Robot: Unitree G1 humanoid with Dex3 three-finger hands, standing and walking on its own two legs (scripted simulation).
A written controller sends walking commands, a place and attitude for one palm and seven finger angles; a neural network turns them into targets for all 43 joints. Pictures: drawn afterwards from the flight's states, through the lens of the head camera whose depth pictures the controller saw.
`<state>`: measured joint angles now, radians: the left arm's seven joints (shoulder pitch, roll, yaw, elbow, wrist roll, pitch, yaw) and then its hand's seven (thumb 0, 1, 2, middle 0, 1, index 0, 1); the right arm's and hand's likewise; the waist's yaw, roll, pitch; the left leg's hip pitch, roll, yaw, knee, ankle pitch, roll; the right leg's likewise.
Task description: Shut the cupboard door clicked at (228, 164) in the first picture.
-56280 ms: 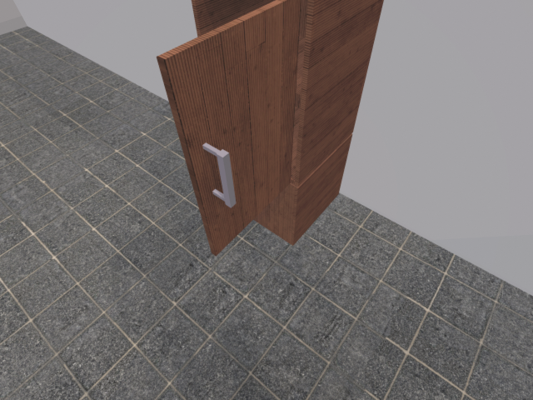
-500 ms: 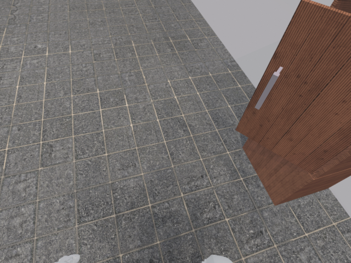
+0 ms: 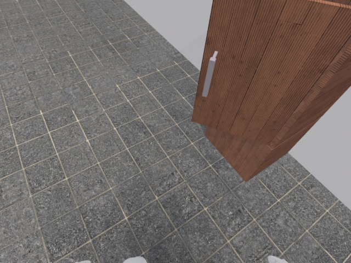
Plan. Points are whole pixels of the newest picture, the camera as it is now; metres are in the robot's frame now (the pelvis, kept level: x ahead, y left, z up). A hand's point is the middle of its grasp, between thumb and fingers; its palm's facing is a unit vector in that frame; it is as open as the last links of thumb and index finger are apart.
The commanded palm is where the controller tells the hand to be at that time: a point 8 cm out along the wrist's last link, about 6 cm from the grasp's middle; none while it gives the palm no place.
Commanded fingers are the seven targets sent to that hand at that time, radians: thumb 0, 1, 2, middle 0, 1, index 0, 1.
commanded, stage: turn to face it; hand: left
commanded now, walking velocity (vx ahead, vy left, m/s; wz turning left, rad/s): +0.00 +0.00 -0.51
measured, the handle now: (209, 75) +0.72 -0.08 -0.02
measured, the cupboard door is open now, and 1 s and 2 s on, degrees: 37 37 37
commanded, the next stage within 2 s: take the last steps up to it in 0.38 s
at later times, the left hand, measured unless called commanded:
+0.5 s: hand (113, 251) +0.16 +0.16 -0.15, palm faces -0.26 -0.93 -0.27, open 7.4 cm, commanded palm none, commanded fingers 0.00 0.90 0.90 -0.20 -0.30 -0.20 -0.30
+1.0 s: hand (126, 234) +0.20 +0.14 -0.16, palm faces -0.32 -0.93 -0.16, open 7.4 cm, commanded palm none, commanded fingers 0.00 0.90 0.90 -0.20 -0.30 -0.20 -0.30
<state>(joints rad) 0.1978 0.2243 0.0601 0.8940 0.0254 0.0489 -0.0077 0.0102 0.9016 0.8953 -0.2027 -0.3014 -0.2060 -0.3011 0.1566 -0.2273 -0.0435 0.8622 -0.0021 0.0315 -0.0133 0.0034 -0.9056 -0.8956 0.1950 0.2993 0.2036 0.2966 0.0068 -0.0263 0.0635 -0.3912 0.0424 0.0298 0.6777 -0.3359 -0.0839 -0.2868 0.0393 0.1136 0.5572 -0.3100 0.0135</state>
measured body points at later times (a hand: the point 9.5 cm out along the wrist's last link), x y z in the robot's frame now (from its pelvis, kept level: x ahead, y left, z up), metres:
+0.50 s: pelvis +0.01 -0.01 +0.00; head +0.04 -0.03 +0.45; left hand +0.17 +0.21 -0.13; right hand -0.04 -0.27 -0.16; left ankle +0.01 +0.12 -0.70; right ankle -0.04 -0.11 -0.73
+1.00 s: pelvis +0.09 -0.02 +0.02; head +0.12 -0.01 +0.47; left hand +0.22 +0.19 -0.14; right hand -0.02 -0.22 -0.13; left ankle +0.09 +0.10 -0.73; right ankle +0.07 -0.16 -0.67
